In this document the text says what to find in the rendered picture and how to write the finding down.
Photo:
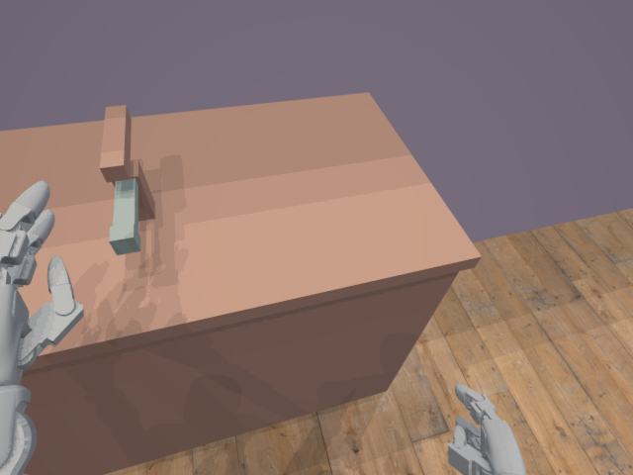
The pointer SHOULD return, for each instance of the counter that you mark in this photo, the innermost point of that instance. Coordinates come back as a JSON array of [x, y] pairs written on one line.
[[291, 255]]

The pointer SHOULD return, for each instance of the right robot hand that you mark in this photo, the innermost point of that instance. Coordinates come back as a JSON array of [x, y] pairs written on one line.
[[493, 449]]

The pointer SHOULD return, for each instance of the left robot hand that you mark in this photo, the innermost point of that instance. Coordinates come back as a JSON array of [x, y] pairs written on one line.
[[23, 230]]

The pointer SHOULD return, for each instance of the tap lever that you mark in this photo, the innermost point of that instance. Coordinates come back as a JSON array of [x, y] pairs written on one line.
[[124, 237]]

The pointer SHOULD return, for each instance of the left robot forearm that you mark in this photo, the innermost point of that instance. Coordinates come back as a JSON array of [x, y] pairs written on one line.
[[18, 434]]

